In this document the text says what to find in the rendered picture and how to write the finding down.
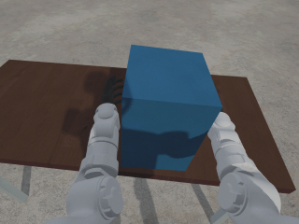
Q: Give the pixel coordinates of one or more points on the robot right upper arm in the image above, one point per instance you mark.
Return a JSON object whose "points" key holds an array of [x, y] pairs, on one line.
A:
{"points": [[251, 200]]}

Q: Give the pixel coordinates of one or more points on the table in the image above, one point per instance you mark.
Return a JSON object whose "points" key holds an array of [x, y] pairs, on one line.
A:
{"points": [[46, 117]]}

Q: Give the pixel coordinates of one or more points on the left robot hand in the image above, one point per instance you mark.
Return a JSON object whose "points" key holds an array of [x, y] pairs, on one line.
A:
{"points": [[108, 96]]}

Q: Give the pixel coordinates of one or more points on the carton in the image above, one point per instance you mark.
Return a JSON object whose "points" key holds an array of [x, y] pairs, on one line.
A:
{"points": [[169, 103]]}

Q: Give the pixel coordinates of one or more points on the robot left upper arm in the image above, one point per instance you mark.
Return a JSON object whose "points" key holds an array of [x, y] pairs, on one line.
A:
{"points": [[96, 200]]}

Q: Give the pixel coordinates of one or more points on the right robot forearm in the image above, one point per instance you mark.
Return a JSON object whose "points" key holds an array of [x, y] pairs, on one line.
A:
{"points": [[228, 150]]}

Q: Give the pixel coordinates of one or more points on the left robot forearm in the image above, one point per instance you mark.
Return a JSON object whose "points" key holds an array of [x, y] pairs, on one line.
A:
{"points": [[103, 145]]}

